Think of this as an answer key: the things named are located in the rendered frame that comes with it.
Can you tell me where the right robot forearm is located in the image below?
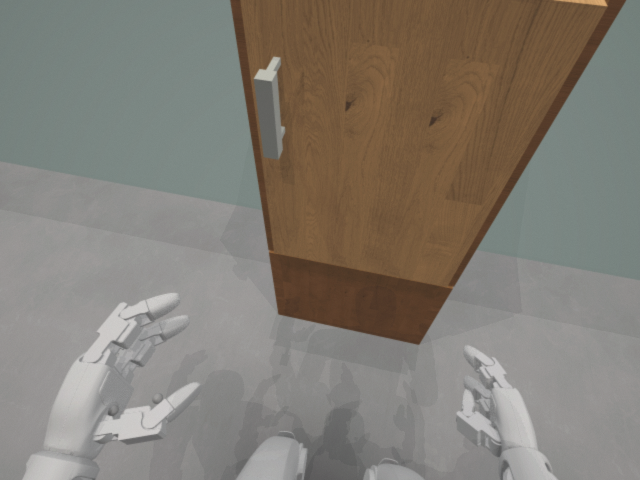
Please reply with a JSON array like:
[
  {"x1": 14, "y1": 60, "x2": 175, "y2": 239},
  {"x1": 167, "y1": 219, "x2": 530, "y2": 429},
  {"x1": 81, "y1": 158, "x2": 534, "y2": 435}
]
[{"x1": 498, "y1": 447, "x2": 558, "y2": 480}]

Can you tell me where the robot right hand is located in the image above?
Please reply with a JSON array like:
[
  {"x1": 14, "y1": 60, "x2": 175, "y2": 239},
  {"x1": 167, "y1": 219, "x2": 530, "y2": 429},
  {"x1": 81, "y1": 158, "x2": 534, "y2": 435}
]
[{"x1": 457, "y1": 345, "x2": 538, "y2": 460}]

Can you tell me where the robot left hand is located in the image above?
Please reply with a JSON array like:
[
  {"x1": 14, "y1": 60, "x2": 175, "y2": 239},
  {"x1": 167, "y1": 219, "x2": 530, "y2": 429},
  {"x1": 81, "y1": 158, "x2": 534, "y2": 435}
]
[{"x1": 43, "y1": 293, "x2": 202, "y2": 461}]

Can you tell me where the left robot thigh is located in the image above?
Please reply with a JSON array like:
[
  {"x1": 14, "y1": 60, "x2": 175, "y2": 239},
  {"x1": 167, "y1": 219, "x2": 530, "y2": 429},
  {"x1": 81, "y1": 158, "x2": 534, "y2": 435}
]
[{"x1": 236, "y1": 436, "x2": 307, "y2": 480}]

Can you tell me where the handle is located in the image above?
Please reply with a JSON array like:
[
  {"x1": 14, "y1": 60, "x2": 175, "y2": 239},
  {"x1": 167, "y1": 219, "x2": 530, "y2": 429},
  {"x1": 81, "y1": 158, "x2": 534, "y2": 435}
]
[{"x1": 254, "y1": 57, "x2": 285, "y2": 160}]

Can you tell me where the cupboard door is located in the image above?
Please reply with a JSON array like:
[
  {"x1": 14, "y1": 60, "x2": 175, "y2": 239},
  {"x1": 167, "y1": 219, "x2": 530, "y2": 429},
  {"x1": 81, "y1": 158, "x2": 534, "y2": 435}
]
[{"x1": 240, "y1": 0, "x2": 608, "y2": 287}]

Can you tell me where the left robot forearm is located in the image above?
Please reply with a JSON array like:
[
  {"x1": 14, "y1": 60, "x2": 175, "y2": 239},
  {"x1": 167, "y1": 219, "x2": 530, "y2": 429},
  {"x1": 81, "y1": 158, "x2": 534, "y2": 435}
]
[{"x1": 22, "y1": 450, "x2": 100, "y2": 480}]

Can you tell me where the robot right shin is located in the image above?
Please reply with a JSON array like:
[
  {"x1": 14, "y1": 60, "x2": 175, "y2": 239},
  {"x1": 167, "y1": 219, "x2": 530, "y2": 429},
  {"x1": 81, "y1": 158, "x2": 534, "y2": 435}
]
[{"x1": 377, "y1": 458, "x2": 398, "y2": 467}]

